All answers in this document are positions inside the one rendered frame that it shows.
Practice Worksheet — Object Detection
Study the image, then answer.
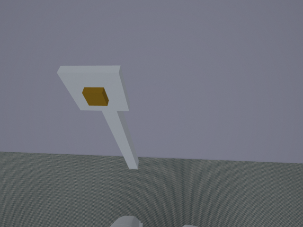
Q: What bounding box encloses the button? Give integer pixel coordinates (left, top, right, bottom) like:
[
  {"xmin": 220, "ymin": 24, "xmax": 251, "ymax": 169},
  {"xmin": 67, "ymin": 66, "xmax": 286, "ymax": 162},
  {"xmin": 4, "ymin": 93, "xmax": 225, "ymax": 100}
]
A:
[{"xmin": 82, "ymin": 87, "xmax": 109, "ymax": 106}]

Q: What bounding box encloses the robot left thigh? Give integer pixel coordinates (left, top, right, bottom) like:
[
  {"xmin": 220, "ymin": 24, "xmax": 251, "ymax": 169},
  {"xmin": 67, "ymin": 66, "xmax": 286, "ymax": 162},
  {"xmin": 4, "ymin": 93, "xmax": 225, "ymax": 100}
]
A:
[{"xmin": 110, "ymin": 216, "xmax": 143, "ymax": 227}]

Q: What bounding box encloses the panel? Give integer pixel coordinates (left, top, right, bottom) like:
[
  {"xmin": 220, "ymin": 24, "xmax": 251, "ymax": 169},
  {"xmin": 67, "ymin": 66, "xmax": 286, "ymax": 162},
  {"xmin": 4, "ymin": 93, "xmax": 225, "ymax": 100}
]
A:
[{"xmin": 57, "ymin": 66, "xmax": 139, "ymax": 169}]

